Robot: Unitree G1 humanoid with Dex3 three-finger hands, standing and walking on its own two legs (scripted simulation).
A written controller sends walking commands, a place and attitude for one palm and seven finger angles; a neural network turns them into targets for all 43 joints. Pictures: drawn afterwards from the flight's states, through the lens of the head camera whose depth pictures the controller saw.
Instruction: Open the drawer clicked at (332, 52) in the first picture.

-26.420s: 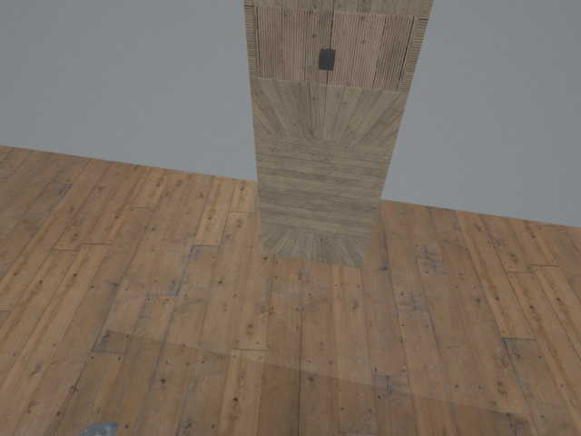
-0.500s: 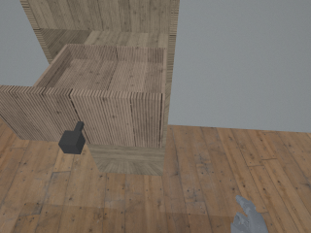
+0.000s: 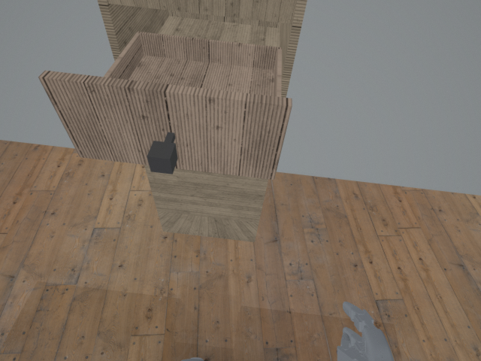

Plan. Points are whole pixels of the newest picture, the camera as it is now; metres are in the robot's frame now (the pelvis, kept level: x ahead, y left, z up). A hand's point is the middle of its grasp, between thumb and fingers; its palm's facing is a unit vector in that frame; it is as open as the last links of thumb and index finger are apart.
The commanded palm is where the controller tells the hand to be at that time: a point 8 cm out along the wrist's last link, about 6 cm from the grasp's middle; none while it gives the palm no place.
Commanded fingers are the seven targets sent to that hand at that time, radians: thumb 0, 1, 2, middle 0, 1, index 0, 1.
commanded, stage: stop stepping back and stand still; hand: left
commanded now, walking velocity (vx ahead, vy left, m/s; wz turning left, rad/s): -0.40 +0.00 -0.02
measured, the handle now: (166, 149) +0.41 +0.17 +0.12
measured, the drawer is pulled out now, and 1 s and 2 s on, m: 0.29 0.29 0.29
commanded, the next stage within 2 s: let the arm hang, fingers relaxed in 0.72 s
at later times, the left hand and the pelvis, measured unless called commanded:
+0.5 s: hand out of the picture +0.12 +0.25 +0.30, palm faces +0.64 -0.71 -0.29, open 7.4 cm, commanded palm +0.04 +0.27 +0.31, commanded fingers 0.00 0.90 0.90 -0.20 -0.30 -0.20 -0.30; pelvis -0.09 -0.01 -0.01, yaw +0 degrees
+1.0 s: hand (106, 352) +0.14 +0.21 -0.03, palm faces +0.13 -0.89 -0.45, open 7.4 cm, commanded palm none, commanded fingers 0.00 0.90 0.90 -0.20 -0.30 -0.20 -0.30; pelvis -0.09 -0.02 -0.02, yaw +0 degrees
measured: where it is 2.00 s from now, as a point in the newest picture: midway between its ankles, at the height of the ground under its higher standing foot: outside the picture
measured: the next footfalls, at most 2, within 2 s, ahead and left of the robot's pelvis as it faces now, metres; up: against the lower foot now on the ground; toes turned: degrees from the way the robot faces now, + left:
right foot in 0.12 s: -0.06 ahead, -0.11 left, +0.00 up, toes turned +1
left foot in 0.36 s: -0.04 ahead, +0.10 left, +0.00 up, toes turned +1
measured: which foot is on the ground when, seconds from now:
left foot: down 0.00-0.12, up 0.14-0.34, down 0.36-1.00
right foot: up 0.00-0.10, down 0.12-1.00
